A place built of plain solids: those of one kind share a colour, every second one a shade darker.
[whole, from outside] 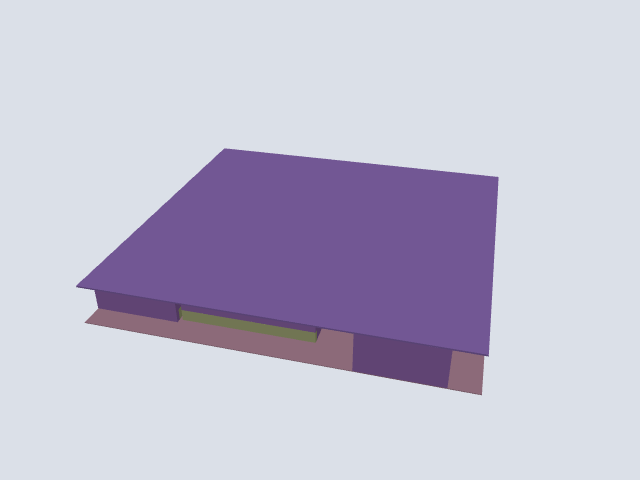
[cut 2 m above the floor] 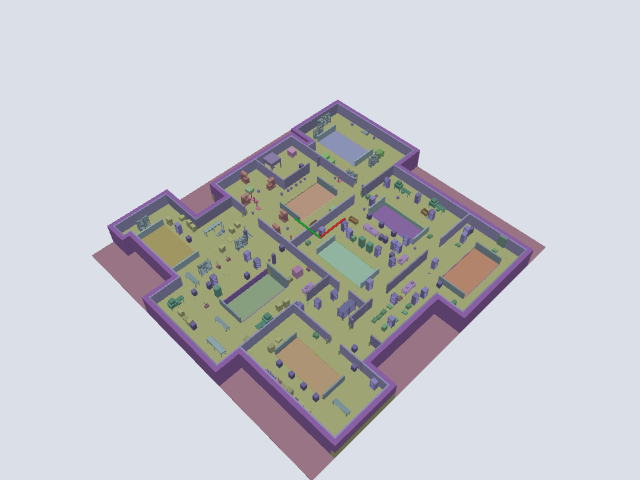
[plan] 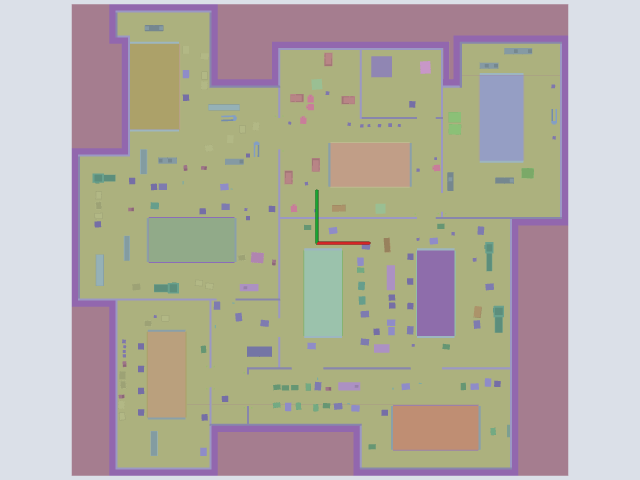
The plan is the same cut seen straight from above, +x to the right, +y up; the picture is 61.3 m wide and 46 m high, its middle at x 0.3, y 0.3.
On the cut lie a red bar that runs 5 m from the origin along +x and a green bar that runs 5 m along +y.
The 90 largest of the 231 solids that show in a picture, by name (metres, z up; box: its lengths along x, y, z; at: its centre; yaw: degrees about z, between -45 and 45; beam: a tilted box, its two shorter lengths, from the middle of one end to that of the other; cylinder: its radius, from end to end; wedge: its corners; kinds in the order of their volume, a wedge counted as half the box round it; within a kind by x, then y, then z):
{
 "floor_1": {"box": [7.4, 4.4, 1.5], "at": [-19.8, 0.3, -0.75]},
 "floor_2": {"box": [3.6, 8.2, 1.5], "at": [-18.1, -12.6, -0.75]},
 "floor_3": {"box": [10.4, 4.2, 1.5], "at": [-14.7, -20.2, -0.75]},
 "floor_4": {"box": [10.4, 3.8, 1.5], "at": [-14.7, 21.0, -0.75]},
 "floor_5": {"box": [22.2, 4.2, 1.5], "at": [-12.4, -4.0, -0.75]},
 "floor_6": {"box": [3.6, 3.4, 1.5], "at": [-11.3, 17.4, -0.75]},
 "floor_7": {"box": [24.8, 3.8, 1.5], "at": [-11.1, 7.2, -0.75]},
 "floor_8": {"box": [18.6, 2.4, 1.5], "at": [-10.6, -7.3, -0.75]},
 "floor_9": {"box": [20.0, 0.6, 1.5], "at": [-8.7, 9.4, -0.75]},
 "floor_10": {"box": [11.2, 0.4, 1.5], "at": [-6.9, -8.7, -0.75]},
 "floor_11": {"box": [27.2, 1.4, 1.5], "at": [-6.3, -17.4, -0.75]},
 "floor_12": {"box": [6.6, 1.2, 1.5], "at": [-4.6, -1.3, -0.75]},
 "floor_13": {"box": [19.8, 1.2, 1.5], "at": [-2.6, -16.1, -0.75]},
 "floor_14": {"box": [34.2, 1.2, 1.5], "at": [-1.6, 10.3, -0.75]},
 "floor_15": {"box": [47.6, 2.8, 1.5], "at": [0.3, 3.9, -0.75]},
 "floor_16": {"box": [28.6, 4.8, 1.5], "at": [1.2, 13.3, -0.75]},
 "floor_17": {"box": [31.8, 6.6, 1.5], "at": [3.4, -12.2, -0.75]},
 "floor_18": {"box": [17.0, 3.6, 1.5], "at": [4.2, 17.5, -0.75]},
 "floor_19": {"box": [3.8, 1.8, 1.5], "at": [5.4, -19.0, -0.75]},
 "floor_20": {"box": [27.2, 2.4, 1.5], "at": [5.7, 0.5, -0.75]},
 "floor_21": {"box": [7.0, 8.2, 1.5], "at": [6.0, -4.8, -0.75]},
 "floor_22": {"box": [32.0, 0.8, 1.5], "at": [8.1, 2.1, -0.75]},
 "floor_23": {"box": [15.8, 2.4, 1.5], "at": [11.4, -21.1, -0.75]},
 "floor_24": {"box": [6.6, 1.8, 1.5], "at": [12.2, 8.8, -0.75]},
 "floor_25": {"box": [6.0, 8.2, 1.5], "at": [16.3, -4.8, -0.75]},
 "floor_26": {"box": [15.2, 2.6, 1.5], "at": [16.5, 6.6, -0.75]},
 "floor_27": {"box": [3.8, 4.4, 1.5], "at": [17.4, -17.7, -0.75]},
 "floor_28": {"box": [11.0, 3.8, 1.5], "at": [18.6, 18.0, -0.75]},
 "floor_29": {"box": [4.2, 8.2, 1.5], "at": [22.0, 12.0, -0.75]},
 "wall_rim_1": {"box": [0.6, 14.0, 5.2], "at": [-23.2, 1.5, 1.1]},
 "wall_rim_2": {"box": [4.2, 0.6, 5.2], "at": [-21.4, -5.8, 1.1]},
 "wall_rim_3": {"box": [5.4, 0.6, 5.2], "at": [-20.8, 8.8, 1.1]},
 "wall_rim_4": {"box": [0.6, 15.6, 5.2], "at": [-19.6, -13.9, 1.1]},
 "wall_rim_5": {"box": [0.6, 2.6, 5.2], "at": [-19.6, 21.0, 1.1]},
 "wall_rim_6": {"box": [1.8, 0.6, 5.2], "at": [-19.0, 19.4, 1.1]},
 "wall_rim_7": {"box": [0.6, 10.0, 5.2], "at": [-18.4, 14.1, 1.1]},
 "wall_rim_8": {"box": [10.4, 0.6, 5.2], "at": [-14.7, -22.0, 1.1]},
 "wall_rim_9": {"box": [10.4, 0.6, 5.2], "at": [-14.7, 22.6, 1.1]},
 "wall_rim_10": {"box": [0.6, 3.6, 5.2], "at": [-9.8, -19.9, 1.1]},
 "wall_rim_11": {"box": [0.6, 6.6, 5.2], "at": [-9.8, 19.0, 1.1]},
 "wall_rim_12": {"box": [6.4, 0.6, 5.2], "at": [-6.9, 15.4, 1.1]},
 "wall_rim_13": {"box": [0.6, 3.0, 5.2], "at": [-4.0, 17.2, 1.1]},
 "wall_rim_14": {"box": [14.2, 0.6, 5.2], "at": [-3.0, -17.8, 1.1]},
 "wall_rim_15": {"box": [0.6, 3.6, 5.2], "at": [3.8, -19.9, 1.1]},
 "wall_rim_16": {"box": [17.0, 0.6, 5.2], "at": [4.2, 19.0, 1.1]},
 "wall_rim_17": {"box": [15.8, 0.6, 5.2], "at": [11.4, -22.0, 1.1]},
 "wall_rim_18": {"box": [0.6, 3.0, 5.2], "at": [12.4, 17.2, 1.1]},
 "wall_rim_19": {"box": [1.6, 0.6, 5.2], "at": [12.9, 15.4, 1.1]},
 "wall_rim_20": {"box": [0.6, 3.6, 5.2], "at": [13.4, 17.5, 1.1]},
 "wall_rim_21": {"box": [11.0, 0.6, 5.2], "at": [18.6, 19.6, 1.1]},
 "wall_rim_22": {"box": [0.6, 23.4, 5.2], "at": [19.0, -10.0, 1.1]},
 "wall_rim_23": {"box": [5.4, 0.6, 5.2], "at": [21.4, 2.0, 1.1]},
 "wall_rim_24": {"box": [0.6, 17.0, 5.2], "at": [23.8, 10.8, 1.1]},
 "ceil_all_1": {"box": [47.6, 45.2, 0.2], "at": [0.3, 0.3, 3.8]},
 "wall_1": {"box": [0.2, 14.0, 5.2], "at": [-22.8, 1.5, 1.1]},
 "wall_2": {"box": [5.0, 0.2, 5.2], "at": [-20.4, 8.4, 1.1]},
 "wall_3": {"box": [0.2, 16.4, 5.2], "at": [-19.2, -13.5, 1.1]},
 "wall_4": {"box": [0.2, 11.6, 5.2], "at": [-18.0, 14.1, 1.1]},
 "wall_5": {"box": [13.3, 0.2, 5.2], "at": [-16.25, -5.4, 1.1]},
 "wall_6": {"box": [9.2, 0.2, 5.2], "at": [-14.7, -21.6, 1.1]},
 "wall_7": {"box": [9.2, 0.2, 5.2], "at": [-14.7, 22.2, 1.1]},
 "wall_8": {"box": [0.2, 7.9, 5.2], "at": [-10.2, -17.75, 1.1]},
 "wall_9": {"box": [0.2, 6.7, 5.2], "at": [-10.2, -8.65, 1.1]},
 "wall_10": {"box": [0.2, 7.4, 5.2], "at": [-10.2, 18.6, 1.1]},
 "wall_11": {"box": [6.8, 0.2, 5.2], "at": [-6.9, 15.0, 1.1]},
 "wall_12": {"box": [0.2, 16.2, 5.2], "at": [-3.6, 0.9, 1.1]},
 "wall_13": {"box": [0.2, 6.7, 5.2], "at": [-3.6, 15.35, 1.1]},
 "wall_14": {"box": [14.6, 0.2, 5.2], "at": [-3.0, -17.4, 1.1]},
 "wall_15": {"box": [13.3, 0.2, 5.2], "at": [2.95, 2.4, 1.1]},
 "wall_16": {"box": [0.2, 6.8, 5.2], "at": [4.2, 15.3, 1.1]},
 "wall_17": {"box": [15.8, 0.2, 5.2], "at": [4.2, 18.6, 1.1]},
 "wall_18": {"box": [8.4, 0.2, 5.2], "at": [4.8, -12.0, 1.1]},
 "wall_19": {"box": [5.5, 0.2, 5.2], "at": [6.85, 12.0, 1.1]},
 "wall_20": {"box": [14.6, 0.2, 5.2], "at": [11.4, -21.6, 1.1]},
 "wall_21": {"box": [0.2, 13.9, 5.2], "at": [12.0, 11.75, 1.1]},
 "wall_22": {"box": [6.7, 0.2, 5.2], "at": [15.35, -12.0, 1.1]},
 "wall_23": {"box": [12.1, 0.2, 5.2], "at": [17.45, 2.4, 1.1]},
 "wall_24": {"box": [0.2, 24.2, 5.2], "at": [18.6, -9.6, 1.1]},
 "wall_25": {"box": [9.8, 0.2, 5.2], "at": [18.6, 19.2, 1.1]},
 "wall_26": {"box": [0.2, 17.0, 5.2], "at": [23.4, 10.8, 1.1]},
 "floor_base_1": {"box": [47.6, 45.2, 0.1], "at": [0.3, 0.3, -1.55]},
 "floor_dock_well_1": {"box": [4.7, 8.2, 1.5], "at": [-15.55, 15.0, -0.75]},
 "floor_pallet_well_1": {"box": [4.2, 8.2, 1.5], "at": [17.7, 12.0, -0.75]},
 "floor_oven_bed_1": {"box": [8.2, 4.2, 1.36], "at": [11.4, -17.7, -0.82]},
 "floor_prover_bed_1": {"box": [3.6, 8.2, 1.5], "at": [0.6, -4.8, -0.75]},
 "floor_wash_floor_1": {"box": [3.6, 8.2, 1.5], "at": [-14.4, -12.6, -0.75]},
 "floor_mixer_bed_1": {"box": [7.6, 4.2, 1.3], "at": [5.1, 7.5, -0.85]},
 "floor_plant_bed_1": {"box": [3.6, 8.2, 0.84], "at": [11.4, -4.8, -1.08]},
 "floor_belt_bed_1": {"box": [8.2, 4.2, 0.32], "at": [-12.0, 0.3, -1.34]},
 "silo_1": {"box": [2.0, 2.0, 1.8], "at": [6.2, 16.9, 2.2]}
}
